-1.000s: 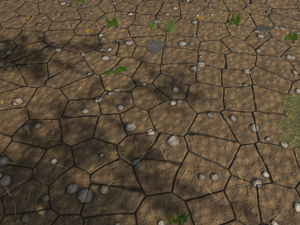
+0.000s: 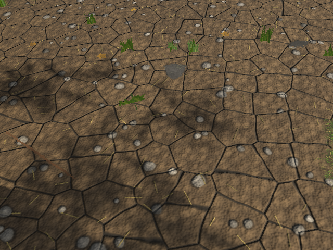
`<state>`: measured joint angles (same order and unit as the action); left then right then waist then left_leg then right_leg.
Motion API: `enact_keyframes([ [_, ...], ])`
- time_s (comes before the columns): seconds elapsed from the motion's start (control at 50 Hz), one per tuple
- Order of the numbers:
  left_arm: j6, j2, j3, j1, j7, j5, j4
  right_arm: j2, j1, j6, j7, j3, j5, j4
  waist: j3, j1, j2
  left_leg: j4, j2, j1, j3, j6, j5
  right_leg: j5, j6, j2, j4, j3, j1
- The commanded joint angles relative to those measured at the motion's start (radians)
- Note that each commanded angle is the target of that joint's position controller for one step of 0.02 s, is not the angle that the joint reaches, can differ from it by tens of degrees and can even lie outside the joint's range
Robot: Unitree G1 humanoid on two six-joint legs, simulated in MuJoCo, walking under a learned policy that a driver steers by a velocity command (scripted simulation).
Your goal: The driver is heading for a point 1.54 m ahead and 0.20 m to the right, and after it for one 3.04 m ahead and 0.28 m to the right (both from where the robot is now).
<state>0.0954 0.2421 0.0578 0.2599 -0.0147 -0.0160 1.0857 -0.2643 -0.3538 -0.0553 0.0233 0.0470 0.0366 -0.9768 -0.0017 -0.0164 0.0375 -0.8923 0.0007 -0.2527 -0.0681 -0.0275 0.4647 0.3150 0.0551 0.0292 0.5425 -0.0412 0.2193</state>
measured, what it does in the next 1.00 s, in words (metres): walks ahead: left foot, then right foot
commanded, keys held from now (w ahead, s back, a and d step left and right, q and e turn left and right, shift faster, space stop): w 0.72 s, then w+e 0.28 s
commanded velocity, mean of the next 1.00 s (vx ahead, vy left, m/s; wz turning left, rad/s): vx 0.47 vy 0.00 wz -0.07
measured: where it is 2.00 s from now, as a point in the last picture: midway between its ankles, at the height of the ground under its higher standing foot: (205, 143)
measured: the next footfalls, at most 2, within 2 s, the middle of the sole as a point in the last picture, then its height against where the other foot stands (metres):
left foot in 0.42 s outside the picture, level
right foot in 0.96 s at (207, 213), level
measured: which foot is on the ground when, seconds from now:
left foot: up 0.00-0.40, down 0.42-0.98, up 1.00-1.00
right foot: down 0.00-0.42, up 0.44-0.94, down 0.96-1.00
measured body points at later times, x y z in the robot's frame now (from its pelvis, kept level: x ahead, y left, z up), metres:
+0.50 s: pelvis +0.25 +0.05 -0.01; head +0.28 +0.06 +0.44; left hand +0.21 +0.31 -0.16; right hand +0.43 -0.19 -0.11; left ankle +0.35 +0.14 -0.73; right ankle +0.06 -0.08 -0.64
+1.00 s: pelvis +0.54 +0.01 -0.01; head +0.58 -0.01 +0.43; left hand +0.76 +0.23 -0.11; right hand +0.50 -0.27 -0.16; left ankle +0.36 +0.14 -0.71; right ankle +0.65 -0.09 -0.73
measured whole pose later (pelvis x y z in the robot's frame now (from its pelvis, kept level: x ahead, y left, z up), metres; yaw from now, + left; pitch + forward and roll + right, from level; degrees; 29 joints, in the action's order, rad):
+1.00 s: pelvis +0.54 +0.01 -0.01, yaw -7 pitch +2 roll +1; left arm 0.08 0.25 0.05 0.04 -0.05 -0.02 0.83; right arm -0.28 -0.34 -0.05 0.01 0.05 -0.01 -1.00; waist 0.03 0.04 0.00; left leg -0.61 -0.02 0.00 0.11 0.00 0.48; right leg 0.11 0.08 0.01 0.58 -0.04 0.51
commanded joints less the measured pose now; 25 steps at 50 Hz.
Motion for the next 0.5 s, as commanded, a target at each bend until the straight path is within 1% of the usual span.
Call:
enact_keyframes([
  [0.02, 0.026, 0.118, 0.005, 0.102, -0.009, 0.009, -0.016, -0.079, 0.117, -0.056, -0.012, 0.015, 0.013, 0.113, 0.098, -0.035, -0.132, -0.291, -0.07, -0.564, -0.036, -0.048, -0.103, 0.161, 0.171, -0.342, -0.382, 0.549, -0.312],
  [0.04, 0.025, 0.106, -0.002, 0.08, -0.012, 0.007, -0.027, -0.09, 0.137, -0.059, -0.014, 0.023, 0.001, 0.115, 0.111, -0.026, -0.109, -0.248, -0.098, -0.566, -0.02, -0.049, -0.176, 0.052, 0.147, -0.316, -0.392, 0.465, -0.296],
  [0.06, 0.019, 0.08, -0.013, 0.088, -0.011, 0.011, -0.027, -0.095, 0.152, -0.058, -0.019, 0.029, -0.009, 0.117, 0.101, -0.024, -0.112, -0.207, -0.115, -0.526, -0.004, -0.043, -0.227, -0.052, 0.123, -0.278, -0.4, 0.38, -0.275],
  [0.08, 0.013, 0.072, -0.018, 0.115, -0.007, 0.013, -0.022, -0.082, 0.156, -0.054, -0.025, 0.029, -0.012, 0.117, 0.088, -0.025, -0.127, -0.173, -0.118, -0.502, 0.017, -0.031, -0.257, -0.139, 0.117, -0.254, -0.405, 0.322, -0.269],
  [0.12, 0.003, 0.092, -0.019, 0.159, 0.007, 0.015, -0.015, -0.055, 0.201, -0.043, -0.031, 0.024, -0.017, 0.133, 0.088, -0.033, -0.117, -0.101, -0.116, -0.512, 0.052, 0.003, -0.303, -0.283, 0.129, -0.239, -0.415, 0.255, -0.267],
  [0.16, -0.005, 0.119, -0.017, 0.166, 0.02, 0.019, -0.022, -0.031, 0.29, -0.038, -0.032, 0.013, -0.017, 0.168, 0.109, -0.045, -0.1, 0.032, -0.109, -0.51, 0.069, 0.027, -0.358, -0.338, 0.134, -0.232, -0.432, 0.21, -0.231],
  [0.2, -0.009, 0.133, -0.016, 0.177, 0.028, 0.019, -0.03, -0.017, 0.371, -0.039, -0.037, 0.002, -0.015, 0.195, 0.123, -0.061, -0.11, 0.17, -0.088, -0.449, 0.091, 0.035, -0.442, -0.336, 0.127, -0.215, -0.452, 0.165, -0.179],
  [0.22, -0.009, 0.139, -0.015, 0.192, 0.03, 0.017, -0.029, -0.018, 0.402, -0.04, -0.041, -0.001, -0.012, 0.205, 0.13, -0.069, -0.116, 0.22, -0.076, -0.418, 0.103, 0.035, -0.475, -0.328, 0.126, -0.213, -0.461, 0.15, -0.164],
  [0.26, -0.01, 0.139, -0.012, 0.225, 0.031, 0.008, -0.021, -0.025, 0.453, -0.04, -0.05, -0.005, -0.008, 0.222, 0.15, -0.075, -0.118, 0.284, -0.062, -0.383, 0.107, 0.026, -0.513, -0.326, 0.128, -0.23, -0.47, 0.136, -0.168],
  [0.3, -0.013, 0.139, -0.008, 0.235, 0.033, -0.001, -0.015, -0.037, 0.484, -0.043, -0.06, -0.005, -0.005, 0.24, 0.162, -0.063, -0.117, 0.332, -0.061, -0.38, 0.089, 0.002, -0.512, -0.364, 0.12, -0.26, -0.453, 0.127, -0.225],
  [0.32, -0.016, 0.144, -0.004, 0.231, 0.033, -0.002, -0.016, -0.047, 0.488, -0.045, -0.065, -0.002, -0.005, 0.246, 0.155, -0.05, -0.116, 0.35, -0.058, -0.372, 0.085, -0.013, -0.494, -0.41, 0.112, -0.274, -0.43, 0.121, -0.262],
  [0.34, -0.02, 0.152, 0.001, 0.22, 0.033, -0.001, -0.02, -0.063, 0.472, -0.048, -0.069, 0.003, -0.006, 0.246, 0.135, -0.029, -0.119, 0.364, -0.049, -0.337, 0.088, -0.029, -0.468, -0.497, 0.102, -0.284, -0.393, 0.113, -0.294],
  [0.36, -0.024, 0.166, 0.006, 0.206, 0.033, 0.002, -0.027, -0.085, 0.429, -0.049, -0.069, 0.013, -0.007, 0.238, 0.093, 0.003, -0.134, 0.363, -0.024, -0.262, 0.102, -0.045, -0.438, -0.664, 0.091, -0.287, -0.33, 0.103, -0.318],
  [0.38, -0.032, 0.177, 0.011, 0.192, 0.033, 0.007, -0.034, -0.116, 0.34, -0.048, -0.066, 0.03, -0.008, 0.215, 0.023, 0.056, -0.153, 0.352, 0.009, -0.136, 0.125, -0.066, -0.408, -0.855, 0.077, -0.277, -0.215, 0.087, -0.325],
  [0.4, -0.042, 0.165, 0.007, 0.181, 0.033, 0.014, -0.043, -0.153, 0.168, -0.044, -0.059, 0.054, -0.006, 0.161, -0.079, 0.14, -0.149, 0.357, 0.034, 0.079, 0.143, -0.094, -0.403, -0.941, 0.052, -0.233, -0.016, 0.055, -0.273],
  [0.42, -0.044, 0.133, -0.008, 0.186, 0.031, 0.029, -0.067, -0.21, -0.019, -0.039, -0.048, 0.071, -0.015, 0.119, -0.213, 0.201, -0.071, 0.331, -0.125, 0.399, -0.044, -0.152, -0.347, -0.687, 0.026, -0.186, 0.287, 0.035, -0.044],
  [0.44, -0.022, -0.035, -0.052, 0.329, 0.016, 0.023, -0.074, -0.282, -0.097, -0.036, -0.055, 0.083, -0.028, 0.086, -0.392, 0.113, 0.232, 0.483, -0.383, 0.714, -0.576, -0.329, -0.061, 0.071, -0.037, 0.026, 0.673, 0.049, 0.322],
  [0.46, 0.009, 0.059, -0.031, 0.258, 0.01, -0.005, -0.067, -0.18, -0.067, -0.038, -0.057, 0.055, -0.023, 0.086, -0.35, 0.143, 0.166, 0.627, -0.375, 0.659, -0.719, -0.305, 0.049, 0.229, -0.016, 0.008, 0.809, 0.184, 0.434],
  [0.48, 0.028, 0.131, -0.01, 0.143, 0.007, -0.033, -0.114, -0.143, 0.04, -0.046, -0.055, 0.041, -0.021, 0.1, -0.163, 0.118, 0.131, 0.643, -0.347, 0.503, -0.56, -0.252, -0.003, 0.159, 0.005, -0.046, 0.839, 0.16, 0.514],
  [0.5, 0.037, 0.139, -0.009, 0.08, 0.015, -0.033, -0.13, -0.117, 0.131, -0.053, -0.056, 0.032, -0.027, 0.119, -0.089, 0.086, 0.029, 0.666, -0.311, 0.34, -0.424, -0.228, -0.131, 0.059, 0.012, -0.103, 0.793, 0.141, 0.472],
])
